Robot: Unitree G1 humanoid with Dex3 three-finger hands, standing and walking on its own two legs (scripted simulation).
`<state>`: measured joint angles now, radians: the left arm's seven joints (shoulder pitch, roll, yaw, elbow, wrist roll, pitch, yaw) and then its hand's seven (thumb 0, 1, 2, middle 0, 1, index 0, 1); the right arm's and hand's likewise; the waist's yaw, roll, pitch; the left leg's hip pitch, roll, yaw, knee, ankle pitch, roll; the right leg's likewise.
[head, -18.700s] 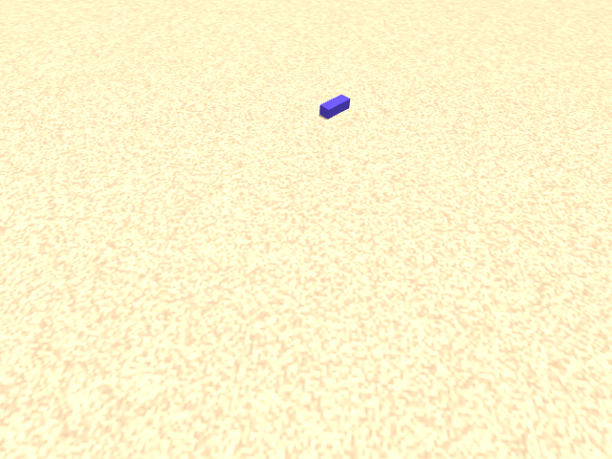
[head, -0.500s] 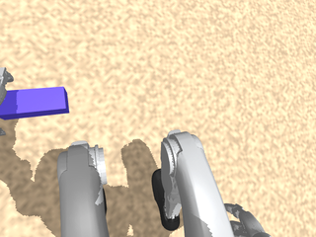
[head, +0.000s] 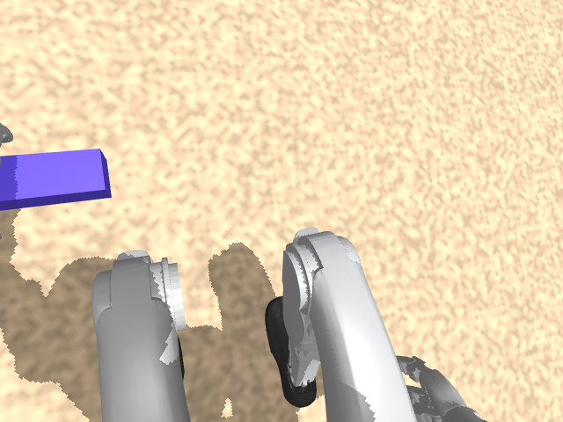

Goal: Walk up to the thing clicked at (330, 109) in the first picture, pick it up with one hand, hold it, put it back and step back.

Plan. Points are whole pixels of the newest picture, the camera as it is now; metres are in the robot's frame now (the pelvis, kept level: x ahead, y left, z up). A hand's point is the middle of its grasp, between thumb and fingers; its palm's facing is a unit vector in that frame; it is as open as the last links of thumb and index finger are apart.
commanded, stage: rise first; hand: left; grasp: from above
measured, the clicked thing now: (45, 180) +0.46 +0.31 -0.29
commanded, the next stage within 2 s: approach in 1.08 s
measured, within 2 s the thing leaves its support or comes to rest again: neither
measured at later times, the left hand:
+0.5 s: hand out of the picture +0.41 +0.36 -0.18, palm faces -0.45 -0.09 -0.89, open 14.2 cm
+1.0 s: hand out of the picture +0.42 +0.36 -0.17, palm faces -0.43 -0.08 -0.90, open 14.2 cm
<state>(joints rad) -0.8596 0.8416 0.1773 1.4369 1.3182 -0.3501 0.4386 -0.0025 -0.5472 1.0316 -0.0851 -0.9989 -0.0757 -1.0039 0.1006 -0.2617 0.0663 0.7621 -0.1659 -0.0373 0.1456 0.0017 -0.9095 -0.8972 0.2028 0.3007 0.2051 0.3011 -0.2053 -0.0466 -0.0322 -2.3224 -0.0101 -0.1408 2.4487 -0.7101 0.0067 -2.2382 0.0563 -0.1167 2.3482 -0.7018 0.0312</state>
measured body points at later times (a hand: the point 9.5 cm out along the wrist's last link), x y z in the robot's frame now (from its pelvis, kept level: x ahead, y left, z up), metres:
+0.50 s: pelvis +0.00 +0.00 +0.00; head +0.23 +0.10 +0.37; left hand +0.43 +0.36 -0.13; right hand +0.07 -0.27 -0.10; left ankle +0.07 +0.12 -0.29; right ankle +0.10 -0.12 -0.29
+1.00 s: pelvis +0.00 +0.00 +0.00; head +0.22 +0.10 +0.37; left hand +0.44 +0.36 -0.12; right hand +0.07 -0.27 -0.10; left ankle +0.07 +0.12 -0.29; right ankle +0.10 -0.12 -0.29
